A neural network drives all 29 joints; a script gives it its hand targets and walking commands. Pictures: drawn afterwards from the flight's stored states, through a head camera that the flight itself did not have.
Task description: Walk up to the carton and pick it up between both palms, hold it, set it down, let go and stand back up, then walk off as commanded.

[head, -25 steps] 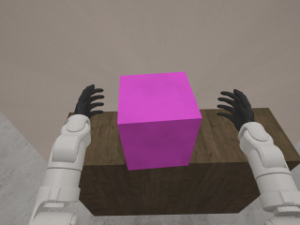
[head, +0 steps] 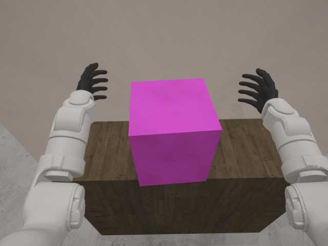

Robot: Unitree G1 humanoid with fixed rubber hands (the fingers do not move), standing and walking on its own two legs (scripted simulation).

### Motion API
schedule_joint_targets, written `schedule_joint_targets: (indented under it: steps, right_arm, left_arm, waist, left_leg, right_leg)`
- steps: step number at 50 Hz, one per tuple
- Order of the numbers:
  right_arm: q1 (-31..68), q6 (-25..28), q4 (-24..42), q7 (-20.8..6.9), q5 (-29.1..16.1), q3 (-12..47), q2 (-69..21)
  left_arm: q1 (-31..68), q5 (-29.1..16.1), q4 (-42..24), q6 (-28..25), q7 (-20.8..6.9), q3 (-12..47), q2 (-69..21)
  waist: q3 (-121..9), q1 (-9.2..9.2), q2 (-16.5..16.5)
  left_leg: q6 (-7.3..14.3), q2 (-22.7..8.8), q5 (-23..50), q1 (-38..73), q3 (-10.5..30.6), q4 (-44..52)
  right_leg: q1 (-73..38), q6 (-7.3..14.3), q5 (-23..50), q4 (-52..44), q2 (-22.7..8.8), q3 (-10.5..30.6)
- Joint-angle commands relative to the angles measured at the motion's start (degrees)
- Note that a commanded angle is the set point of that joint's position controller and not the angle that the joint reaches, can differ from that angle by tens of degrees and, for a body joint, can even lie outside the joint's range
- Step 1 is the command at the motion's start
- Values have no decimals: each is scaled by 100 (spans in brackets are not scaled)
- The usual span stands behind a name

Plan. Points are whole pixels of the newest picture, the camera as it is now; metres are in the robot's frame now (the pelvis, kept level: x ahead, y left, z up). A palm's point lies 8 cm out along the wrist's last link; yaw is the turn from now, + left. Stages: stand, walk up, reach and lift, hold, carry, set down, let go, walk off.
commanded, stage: reach and lift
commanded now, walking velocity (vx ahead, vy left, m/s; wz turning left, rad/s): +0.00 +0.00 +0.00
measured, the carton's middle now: (170, 134) +0.43 +0.00 +0.01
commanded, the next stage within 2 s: none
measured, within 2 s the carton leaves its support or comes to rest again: neither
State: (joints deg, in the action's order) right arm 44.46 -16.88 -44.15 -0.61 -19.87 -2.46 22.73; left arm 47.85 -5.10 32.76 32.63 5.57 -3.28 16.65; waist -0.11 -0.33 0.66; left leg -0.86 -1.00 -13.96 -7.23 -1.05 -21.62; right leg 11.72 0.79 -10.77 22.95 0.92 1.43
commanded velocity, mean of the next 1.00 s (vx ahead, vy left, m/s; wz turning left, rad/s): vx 0.00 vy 0.00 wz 0.00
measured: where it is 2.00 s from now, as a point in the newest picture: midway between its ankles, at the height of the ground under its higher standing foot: outside the picture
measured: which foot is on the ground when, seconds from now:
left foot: down 0.00-1.00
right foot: down 0.00-1.00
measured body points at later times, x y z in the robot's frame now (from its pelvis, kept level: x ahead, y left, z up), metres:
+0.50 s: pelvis +0.01 +0.00 +0.00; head +0.03 +0.00 +0.45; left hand +0.45 +0.19 +0.13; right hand +0.45 -0.23 +0.14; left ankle -0.03 +0.13 -0.74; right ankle +0.02 -0.11 -0.74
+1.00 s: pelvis +0.01 +0.00 -0.01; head +0.08 -0.02 +0.43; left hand +0.46 +0.16 +0.05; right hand +0.46 -0.23 +0.06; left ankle -0.03 +0.13 -0.74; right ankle +0.02 -0.11 -0.74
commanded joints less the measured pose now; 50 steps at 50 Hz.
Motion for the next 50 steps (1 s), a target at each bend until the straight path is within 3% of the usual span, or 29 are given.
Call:
schedule_joint_targets:
  steps: [1,3,4,5,6,7,8,10,12,13,15,18,19,20,21,24,26,28,30,33,34,36,39,40,43,44,45,46,50]
  right_arm:
    - [3757,307,682,-117,102,-299,1554]
    - [4063,270,664,-108,111,-61,1355]
    - [3874,335,724,-81,39,-147,1387]
    - [4053,330,403,-61,197,-255,1405]
    - [3772,360,578,-61,-7,145,1178]
    - [3872,397,506,-42,-17,-36,1277]
    - [4177,332,12,-87,184,-48,1440]
    - [3874,361,-245,-53,135,-29,1439]
    - [3906,383,-374,-45,-37,257,1218]
    - [3705,494,-162,1,-19,240,1246]
    - [3591,653,-61,-2,-81,356,1121]
    - [3230,853,-448,96,140,198,1046]
    - [3276,915,-292,94,-31,403,1008]
    - [3250,932,-764,59,-16,297,1049]
    - [3074,973,-1108,50,125,293,792]
    - [3260,1310,-986,-61,191,350,666]
    - [3679,1707,-755,-92,134,226,739]
    - [3400,1883,-892,-153,51,512,488]
    - [3406,1934,-1454,-185,226,204,565]
    - [3181,1899,-2244,-274,51,585,393]
    - [3312,1944,-2318,-308,30,560,439]
    - [3281,2076,-2388,-273,-70,656,255]
    - [3829,2661,-1420,-222,30,555,429]
    - [3604,2701,-1530,-202,4,667,473]
    - [3316,3036,-1758,-168,34,708,429]
    - [3289,3111,-1503,-142,36,682,394]
    - [3185,3155,-1790,-47,177,631,500]
    - [3335,3171,-1551,-18,100,804,484]
    - [3277,3193,-2004,125,127,727,351]
  left_arm:
    - [3669,-821,-544,-496,171,-59,876]
    - [3781,-851,346,-634,92,-445,1199]
    - [3657,-884,50,-623,137,-153,882]
    - [3998,-826,355,-702,121,-269,991]
    - [3509,-858,382,-736,132,-216,806]
    - [3749,-906,245,-749,118,-76,667]
    - [4035,-785,974,-798,142,-261,901]
    - [3792,-766,905,-799,147,-234,859]
    - [3613,-692,1358,-902,99,-326,755]
    - [3472,-730,1286,-1006,55,-217,714]
    - [3338,-572,701,-1156,89,-359,727]
    - [2973,-538,1214,-1380,-68,-225,475]
    - [2951,-549,1232,-1466,-100,-446,617]
    - [3100,-394,1258,-1531,-66,-390,519]
    - [2895,-265,1946,-1695,-136,-641,582]
    - [2984,-447,2005,-2349,-132,-430,513]
    - [3552,-665,1626,-2825,-2,-33,341]
    - [3303,-691,1587,-3188,83,37,267]
    - [3544,-631,1989,-3471,128,5,383]
    - [3326,-648,2863,-3689,130,61,369]
    - [3390,-749,2942,-3788,141,196,220]
    - [3493,-915,3258,-4051,120,407,159]
    - [3995,-1313,2819,-4570,226,889,-25]
    - [3562,-1239,3465,-4636,189,632,106]
    - [3171,-924,3631,-4852,190,471,-119]
    - [3280,-923,3470,-4901,163,397,19]
    - [3064,-781,3843,-4878,70,261,10]
    - [3142,-865,3936,-4932,-33,153,212]
    - [3140,-734,3957,-5099,-50,20,213]
  waist:
    - [-3179,-144,-133]
    - [-3019,286,432]
    - [-3231,-37,177]
    - [-3316,-130,229]
    - [-3313,88,298]
    - [-3468,-99,82]
    - [-3215,48,133]
    - [-3559,-100,135]
    - [-3262,174,211]
    - [-3522,78,195]
    - [-4070,193,159]
    - [-3696,-136,248]
    - [-3460,62,342]
    - [-3634,-40,55]
    - [-3181,37,245]
    - [-3184,251,394]
    - [-3964,72,-11]
    - [-4225,224,-34]
    - [-4132,77,-112]
    - [-3463,269,-108]
    - [-3401,175,40]
    - [-3481,57,-232]
    - [-4950,-78,-216]
    - [-4733,69,71]
    - [-5482,223,-92]
    - [-5862,185,109]
    - [-5523,67,225]
    - [-5317,178,499]
    - [-5235,36,611]
  left_leg:
    - [-142,48,1734,-454,114,91]
    - [23,136,1350,-1225,-37,182]
    - [-47,95,1587,-884,93,157]
    - [-72,108,1700,-841,72,100]
    - [-70,89,2099,-714,86,33]
    - [-139,110,2106,-560,104,-7]
    - [-116,22,2013,-659,167,25]
    - [-166,58,2216,-379,165,-17]
    - [-115,139,2202,-705,46,-16]
    - [-147,120,2371,-607,62,-65]
    - [-186,101,2781,-356,88,-179]
    - [-226,208,2829,-512,97,-221]
    - [-205,198,2888,-569,41,-203]
    - [-244,162,2895,-407,57,-194]
    - [-122,208,2283,-741,10,-52]
    - [-73,152,2011,-1007,19,21]
    - [-215,110,2319,-885,14,-229]
    - [-211,77,2488,-823,37,-356]
    - [-170,-10,2291,-985,86,-328]
    - [-97,-58,1774,-1169,94,-290]
    - [-110,-72,1591,-1240,82,-310]
    - [-113,-71,1296,-1423,41,-419]
    - [-293,-133,1936,-1251,140,-777]
    - [-217,-123,2075,-1354,86,-893]
    - [-355,-146,3004,-934,93,-1023]
    - [-326,-119,3289,-918,31,-1125]
    - [-330,-58,2981,-1125,-12,-1050]
    - [-233,-24,2904,-1414,-71,-1006]
    - [-206,61,2419,-2180,-88,-783]
  right_leg:
    - [-845,-110,2292,-288,141,-223]
    - [-1126,-219,2107,-230,27,24]
    - [-1085,-184,2569,-119,124,-183]
    - [-1051,-201,2702,-145,117,-203]
    - [-1242,-196,3076,-125,87,-165]
    - [-979,-169,2967,-178,131,-215]
    - [-723,-123,2595,-163,130,-230]
    - [-700,-142,2959,-231,142,-256]
    - [-1030,-205,3153,-171,130,-186]
    - [-1146,-219,3570,-70,103,-205]
    - [-1192,-195,3800,-19,159,-235]
    - [-1219,-286,4375,49,133,-247]
    - [-1293,-335,4406,68,131,-260]
    - [-927,-240,3997,20,171,-322]
    - [-1121,-287,3676,-102,71,-195]
    - [-1022,-268,3191,1,49,-194]
    - [-581,-179,3250,84,129,-333]
    - [-456,-144,3192,172,101,-245]
    - [54,-92,2541,141,105,-259]
    - [417,-55,1640,44,14,-263]
    - [539,-64,1400,88,54,-355]
    - [789,-18,1011,37,-46,-274]
    - [1165,-25,1671,315,97,-500]
    - [1187,-76,1847,408,90,-436]
    - [1158,-38,2402,367,149,-463]
    - [826,-129,2901,434,134,-421]
    - [533,-156,3063,383,160,-399]
    - [132,-266,3502,471,76,-287]
    - [-354,-312,3623,583,33,-192]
